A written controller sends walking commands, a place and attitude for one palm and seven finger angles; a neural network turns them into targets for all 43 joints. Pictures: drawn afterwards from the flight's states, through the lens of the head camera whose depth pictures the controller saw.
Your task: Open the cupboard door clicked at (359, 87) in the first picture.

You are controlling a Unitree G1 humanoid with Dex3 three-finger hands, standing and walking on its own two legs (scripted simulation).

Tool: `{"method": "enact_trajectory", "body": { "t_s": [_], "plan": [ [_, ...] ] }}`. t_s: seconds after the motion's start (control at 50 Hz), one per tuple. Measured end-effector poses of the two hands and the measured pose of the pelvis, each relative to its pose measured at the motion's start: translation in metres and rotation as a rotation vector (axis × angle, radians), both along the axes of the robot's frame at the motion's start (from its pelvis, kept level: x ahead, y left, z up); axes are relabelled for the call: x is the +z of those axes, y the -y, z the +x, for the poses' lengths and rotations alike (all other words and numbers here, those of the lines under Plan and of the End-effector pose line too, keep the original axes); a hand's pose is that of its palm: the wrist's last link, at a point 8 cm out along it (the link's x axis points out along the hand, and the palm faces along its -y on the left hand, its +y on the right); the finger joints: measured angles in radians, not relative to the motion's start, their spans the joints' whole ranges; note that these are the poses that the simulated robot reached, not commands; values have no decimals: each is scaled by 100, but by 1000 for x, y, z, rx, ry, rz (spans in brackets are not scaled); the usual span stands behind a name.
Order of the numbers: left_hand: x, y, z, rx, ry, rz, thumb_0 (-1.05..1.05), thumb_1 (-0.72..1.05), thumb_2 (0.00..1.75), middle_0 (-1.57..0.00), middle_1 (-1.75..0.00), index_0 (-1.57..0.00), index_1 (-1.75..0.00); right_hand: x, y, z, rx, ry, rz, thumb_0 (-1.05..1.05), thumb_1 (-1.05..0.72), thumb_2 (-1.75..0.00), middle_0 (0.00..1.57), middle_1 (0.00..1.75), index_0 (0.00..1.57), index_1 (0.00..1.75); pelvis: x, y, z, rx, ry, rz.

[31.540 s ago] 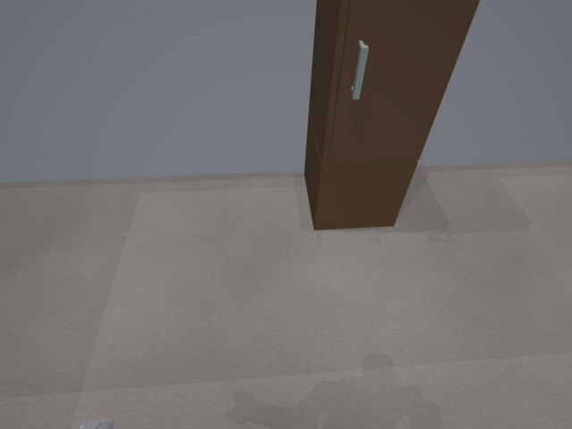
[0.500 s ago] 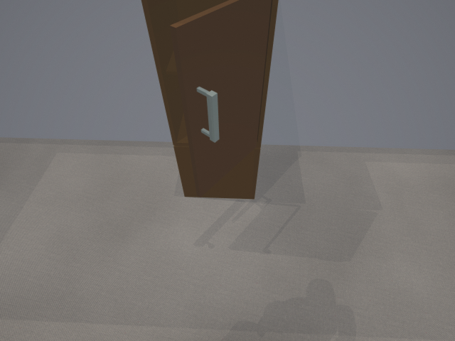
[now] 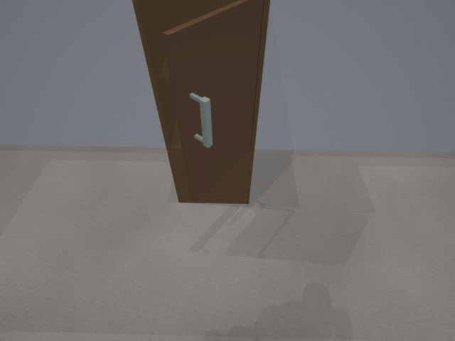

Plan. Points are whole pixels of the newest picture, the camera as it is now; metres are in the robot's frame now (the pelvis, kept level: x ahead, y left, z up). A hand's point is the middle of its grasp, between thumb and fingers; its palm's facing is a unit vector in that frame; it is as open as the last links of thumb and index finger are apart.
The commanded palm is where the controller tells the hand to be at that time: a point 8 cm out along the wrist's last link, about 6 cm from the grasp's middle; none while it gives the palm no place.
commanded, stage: look to check the result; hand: left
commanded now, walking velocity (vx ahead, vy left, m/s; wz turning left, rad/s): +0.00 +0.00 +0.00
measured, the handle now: (201, 121) +0.64 +0.10 +0.01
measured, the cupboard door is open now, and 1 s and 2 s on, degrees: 52 52 52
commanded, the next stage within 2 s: walk to a spot facing it in 0.58 s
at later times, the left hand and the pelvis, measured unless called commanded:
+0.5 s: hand out of the picture +0.06 +0.21 -0.16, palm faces +0.00 -0.96 -0.28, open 7.4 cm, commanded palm none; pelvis +0.02 +0.00 +0.00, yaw +0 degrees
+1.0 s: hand out of the picture +0.09 +0.19 -0.18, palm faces -0.08 -0.96 -0.26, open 7.4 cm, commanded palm none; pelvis +0.02 -0.02 -0.01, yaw -8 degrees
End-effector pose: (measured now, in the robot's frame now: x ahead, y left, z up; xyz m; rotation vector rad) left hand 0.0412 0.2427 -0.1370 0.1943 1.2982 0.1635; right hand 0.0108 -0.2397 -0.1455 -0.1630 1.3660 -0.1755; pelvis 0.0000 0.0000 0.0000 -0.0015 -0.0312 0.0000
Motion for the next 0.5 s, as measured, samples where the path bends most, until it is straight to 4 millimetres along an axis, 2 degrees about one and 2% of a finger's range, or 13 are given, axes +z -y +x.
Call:
{"method": "enact_trajectory", "body": {
  "t_s": [0.28, 0.5],
  "plan": [
    [4, -14, -4, 10, -57, 38, 1, 91, 90, -20, -30, -20, -30, 3, 13, 19, 18, -9, -23, 1, -91, -90, 20, 30, 20, 30, 2, 2, 10, -2, -5, 0],
    [7, -16, 12, 4, -39, 48, 1, 91, 90, -20, -30, -20, -30, 6, 19, 44, 36, 25, -34, 1, -91, -90, 20, 30, 20, 30, 3, 4, 19, -2, -8, 1]
  ]
}}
